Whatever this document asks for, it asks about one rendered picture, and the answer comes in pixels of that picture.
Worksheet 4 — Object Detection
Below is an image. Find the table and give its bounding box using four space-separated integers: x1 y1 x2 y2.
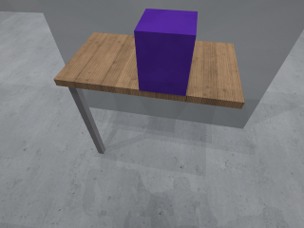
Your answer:
53 32 245 154

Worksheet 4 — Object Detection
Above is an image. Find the carton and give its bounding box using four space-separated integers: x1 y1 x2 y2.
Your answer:
134 9 198 96

